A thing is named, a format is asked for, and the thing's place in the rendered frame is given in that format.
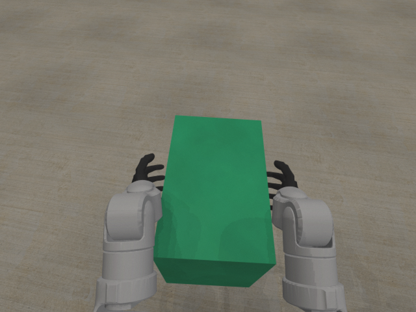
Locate carton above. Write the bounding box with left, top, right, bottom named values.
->
left=153, top=115, right=276, bottom=287

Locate robot left forearm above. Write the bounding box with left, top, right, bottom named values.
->
left=93, top=180, right=163, bottom=312

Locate robot left hand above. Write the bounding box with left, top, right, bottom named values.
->
left=132, top=153, right=165, bottom=191

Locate robot right forearm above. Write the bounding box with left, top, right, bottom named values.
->
left=272, top=187, right=348, bottom=312

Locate robot right hand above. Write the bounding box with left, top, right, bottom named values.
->
left=266, top=161, right=298, bottom=210

